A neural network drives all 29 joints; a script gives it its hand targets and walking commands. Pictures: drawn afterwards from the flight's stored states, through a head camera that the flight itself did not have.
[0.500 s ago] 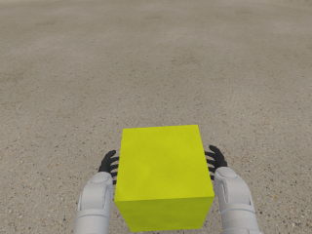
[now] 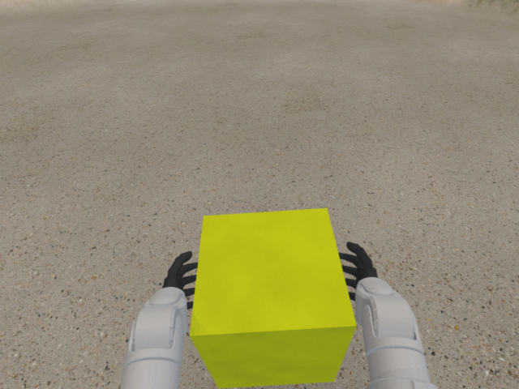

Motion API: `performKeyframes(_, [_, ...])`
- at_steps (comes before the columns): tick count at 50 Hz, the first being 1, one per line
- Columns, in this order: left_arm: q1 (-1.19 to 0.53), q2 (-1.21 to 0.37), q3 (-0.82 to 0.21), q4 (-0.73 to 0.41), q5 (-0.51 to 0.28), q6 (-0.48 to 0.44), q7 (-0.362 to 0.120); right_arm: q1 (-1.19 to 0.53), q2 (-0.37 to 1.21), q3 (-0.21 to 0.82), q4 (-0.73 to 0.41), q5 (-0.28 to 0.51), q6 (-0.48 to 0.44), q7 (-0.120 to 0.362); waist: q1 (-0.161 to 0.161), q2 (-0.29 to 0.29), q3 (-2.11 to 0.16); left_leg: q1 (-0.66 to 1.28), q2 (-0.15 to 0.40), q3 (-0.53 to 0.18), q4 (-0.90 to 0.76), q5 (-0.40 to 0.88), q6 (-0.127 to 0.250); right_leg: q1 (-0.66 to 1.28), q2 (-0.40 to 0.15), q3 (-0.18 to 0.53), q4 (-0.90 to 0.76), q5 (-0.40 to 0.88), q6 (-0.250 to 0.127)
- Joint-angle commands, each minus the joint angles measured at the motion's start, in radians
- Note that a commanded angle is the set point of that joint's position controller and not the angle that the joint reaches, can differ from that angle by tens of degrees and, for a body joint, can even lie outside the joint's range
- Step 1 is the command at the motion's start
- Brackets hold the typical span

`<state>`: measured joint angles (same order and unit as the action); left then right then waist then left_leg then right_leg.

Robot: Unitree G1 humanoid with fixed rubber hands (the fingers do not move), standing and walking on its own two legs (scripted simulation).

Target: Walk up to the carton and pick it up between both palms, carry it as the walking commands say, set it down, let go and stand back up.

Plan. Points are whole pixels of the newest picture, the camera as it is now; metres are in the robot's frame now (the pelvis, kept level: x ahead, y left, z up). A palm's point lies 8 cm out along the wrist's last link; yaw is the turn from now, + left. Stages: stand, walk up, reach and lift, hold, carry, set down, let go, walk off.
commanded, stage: hold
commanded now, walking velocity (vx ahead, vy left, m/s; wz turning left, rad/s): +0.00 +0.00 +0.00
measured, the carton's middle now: (270, 301) +0.30 +0.00 -0.03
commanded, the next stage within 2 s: carry in 0.88 s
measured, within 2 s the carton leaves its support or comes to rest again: neither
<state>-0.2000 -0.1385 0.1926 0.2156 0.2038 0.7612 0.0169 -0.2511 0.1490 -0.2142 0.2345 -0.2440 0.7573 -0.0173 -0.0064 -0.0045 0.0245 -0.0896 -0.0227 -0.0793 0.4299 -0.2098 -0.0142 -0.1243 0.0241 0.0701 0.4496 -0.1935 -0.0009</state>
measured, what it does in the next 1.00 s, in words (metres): stands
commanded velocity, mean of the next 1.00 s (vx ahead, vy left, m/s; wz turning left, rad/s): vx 0.00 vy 0.03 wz -0.10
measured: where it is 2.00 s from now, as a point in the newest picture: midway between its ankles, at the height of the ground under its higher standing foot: outside the picture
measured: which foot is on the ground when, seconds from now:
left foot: down 0.00-1.00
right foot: down 0.00-1.00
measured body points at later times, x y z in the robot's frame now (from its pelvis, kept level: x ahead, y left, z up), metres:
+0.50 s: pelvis +0.01 +0.00 +0.00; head -0.03 +0.00 +0.45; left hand +0.29 +0.15 +0.02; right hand +0.30 -0.15 +0.03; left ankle +0.03 +0.13 -0.74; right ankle +0.04 -0.12 -0.74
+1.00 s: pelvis +0.00 +0.01 -0.01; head -0.04 +0.01 +0.44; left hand +0.29 +0.15 +0.03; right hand +0.29 -0.15 +0.04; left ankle +0.03 +0.13 -0.74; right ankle +0.04 -0.12 -0.74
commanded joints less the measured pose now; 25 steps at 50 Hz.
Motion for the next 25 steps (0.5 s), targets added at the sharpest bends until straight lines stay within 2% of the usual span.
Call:
performKeyframes(1, [-0.754,-0.984,-0.668,-0.167,-0.291,-0.070,-0.252,-0.575,1.011,0.638,-0.051,0.303,-0.043,0.265,-0.011,-0.019,-0.322,0.043,-0.064,-0.010,-0.072,0.017,0.011,0.057,0.058,0.002,-0.081,-0.001,-0.003])
performKeyframes(2, [-0.740,-0.981,-0.660,-0.144,-0.280,-0.065,-0.247,-0.590,1.003,0.641,-0.054,0.308,-0.044,0.267,-0.006,0.012,-0.311,0.030,-0.061,-0.007,-0.074,0.023,0.015,0.055,0.055,0.006,-0.080,0.011,-0.006])
performKeyframes(3, [-0.694,-0.972,-0.627,-0.111,-0.262,-0.059,-0.245,-0.586,1.000,0.625,-0.051,0.298,-0.041,0.265,0.009,-0.008,-0.284,0.018,-0.058,-0.010,-0.076,0.027,0.016,0.056,0.054,0.007,-0.081,0.004,-0.005])
performKeyframes(5, [-0.722,-0.981,-0.668,-0.156,-0.287,-0.070,-0.252,-0.575,1.009,0.649,-0.071,0.312,-0.050,0.265,-0.007,0.001,-0.349,0.027,-0.062,-0.009,-0.064,0.093,0.016,0.098,0.057,0.009,-0.075,0.082,0.001])
performKeyframes(6, [-0.693,-0.997,-0.644,-0.105,-0.275,-0.056,-0.249,-0.561,1.006,0.619,-0.036,0.295,-0.041,0.261,-0.010,0.024,-0.307,0.030,-0.059,-0.005,-0.080,0.093,0.010,0.092,0.056,0.011,-0.080,0.085,-0.006])
performKeyframes(7, [-0.717,-0.982,-0.651,-0.145,-0.282,-0.063,-0.250,-0.535,1.021,0.622,-0.017,0.297,-0.039,0.267,0.010,0.036,-0.311,0.014,-0.061,0.009,-0.080,0.077,0.015,0.105,0.053,0.016,-0.084,0.075,-0.006])
performKeyframes(8, [-0.688,-0.997,-0.636,-0.112,-0.278,-0.056,-0.252,-0.554,0.983,0.627,-0.058,0.298,-0.039,0.263,-0.018,0.012,-0.284,0.019,-0.057,-0.010,-0.081,0.074,0.015,0.087,0.055,0.005,-0.082,0.064,-0.004])
performKeyframes(9, [-0.691,-0.968,-0.611,-0.112,-0.251,-0.062,-0.256,-0.575,0.997,0.605,-0.040,0.292,-0.038,0.275,0.006,0.022,-0.246,-0.012,-0.059,0.002,-0.096,-0.005,0.016,0.087,0.057,-0.002,-0.095,-0.002,-0.004])
performKeyframes(10, [-0.695,-0.985,-0.624,-0.106,-0.257,-0.065,-0.251,-0.593,1.010,0.621,-0.039,0.303,-0.042,0.275,0.013,0.016,-0.260,-0.018,-0.058,-0.004,-0.088,-0.005,0.020,0.091,0.053,0.009,-0.080,0.005,-0.007])
performKeyframes(11, [-0.703,-0.977,-0.636,-0.141,-0.269,-0.073,-0.252,-0.580,1.016,0.647,-0.068,0.310,-0.047,0.279,0.008,-0.006,-0.289,-0.020,-0.068,0.006,-0.079,-0.001,0.023,0.101,0.051,0.008,-0.087,0.012,0.000])
performKeyframes(12, [-0.676,-0.963,-0.618,-0.119,-0.262,-0.069,-0.255,-0.598,1.012,0.641,-0.067,0.304,-0.045,0.278,0.019,-0.055,-0.330,0.008,-0.062,0.003,-0.070,0.047,0.022,0.101,0.059,0.003,-0.083,0.037,0.006])
performKeyframes(13, [-0.720,-0.964,-0.644,-0.165,-0.271,-0.073,-0.253,-0.593,1.021,0.662,-0.081,0.306,-0.043,0.275,0.018,-0.036,-0.352,0.030,-0.071,0.009,-0.059,0.031,0.025,0.105,0.047,0.015,-0.089,0.016,0.008])
performKeyframes(14, [-0.675,-0.982,-0.631,-0.105,-0.261,-0.065,-0.253,-0.606,1.031,0.660,-0.092,0.317,-0.049,0.273,0.013,-0.033,-0.297,0.042,-0.071,0.010,-0.064,0.041,0.024,0.065,0.043,0.007,-0.093,0.021,0.011])
performKeyframes(15, [-0.701,-0.984,-0.653,-0.137,-0.280,-0.064,-0.257,-0.582,1.020,0.662,-0.069,0.318,-0.042,0.269,0.004,-0.008,-0.315,0.044,-0.072,0.004,-0.067,0.080,0.020,0.077,0.052,0.004,-0.094,0.053,0.004])
performKeyframes(16, [-0.676,-0.971,-0.649,-0.156,-0.275,-0.067,-0.256,-0.593,1.022,0.673,-0.114,0.322,-0.051,0.263,0.012,-0.008,-0.346,0.029,-0.074,0.004,-0.063,0.098,0.020,0.120,0.047,0.017,-0.082,0.099,0.008])
performKeyframes(17, [-0.660,-0.949,-0.642,-0.165,-0.286,-0.069,-0.256,-0.544,1.017,0.680,-0.083,0.311,-0.036,0.255,0.015,-0.049,-0.378,0.045,-0.072,-0.001,-0.063,0.144,0.023,0.138,0.052,0.010,-0.086,0.139,0.020])
performKeyframes(18, [-0.633,-0.955,-0.638,-0.159,-0.271,-0.063,-0.253,-0.527,1.024,0.684,-0.102,0.319,-0.038,0.258,0.037,-0.012,-0.334,0.034,-0.071,0.004,-0.071,0.155,0.023,0.137,0.052,0.012,-0.089,0.148,0.016])
performKeyframes(20, [-0.660,-0.955,-0.655,-0.185,-0.288,-0.063,-0.250,-0.497,1.025,0.668,-0.066,0.317,-0.030,0.249,0.004,-0.016,-0.354,0.063,-0.073,0.004,-0.065,0.169,0.024,0.126,0.043,0.020,-0.088,0.170,0.017])
performKeyframes(21, [-0.636,-0.941,-0.640,-0.169,-0.279,-0.058,-0.252,-0.500,1.010,0.660,-0.085,0.310,-0.030,0.250,0.000,-0.028,-0.318,0.041,-0.072,0.000,-0.073,0.155,0.022,0.134,0.047,0.015,-0.092,0.165,0.018])
performKeyframes(22, [-0.617,-0.931,-0.656,-0.173,-0.273,-0.064,-0.256,-0.510,1.025,0.676,-0.104,0.326,-0.042,0.245,0.012,-0.031,-0.322,0.047,-0.075,0.003,-0.079,0.161,0.022,0.129,0.052,0.012,-0.098,0.164,0.020])
performKeyframes(23, [-0.642,-0.939,-0.667,-0.210,-0.283,-0.068,-0.256,-0.500,1.023,0.677,-0.122,0.323,-0.041,0.248,0.003,0.006,-0.328,0.053,-0.079,0.006,-0.075,0.131,0.021,0.120,0.045,0.020,-0.100,0.150,0.015])
performKeyframes(24, [-0.642,-0.934,-0.655,-0.184,-0.274,-0.063,-0.252,-0.488,1.010,0.646,-0.076,0.300,-0.034,0.244,-0.001,0.007,-0.317,0.047,-0.069,0.005,-0.080,0.142,0.013,0.118,0.052,0.012,-0.096,0.150,0.013])
performKeyframes(25, [-0.651,-0.939,-0.673,-0.220,-0.275,-0.059,-0.253,-0.475,1.004,0.651,-0.088,0.306,-0.037,0.245,-0.011,0.056,-0.331,0.037,-0.076,0.001,-0.077,0.169,0.011,0.147,0.048,0.021,-0.097,0.182,0.011])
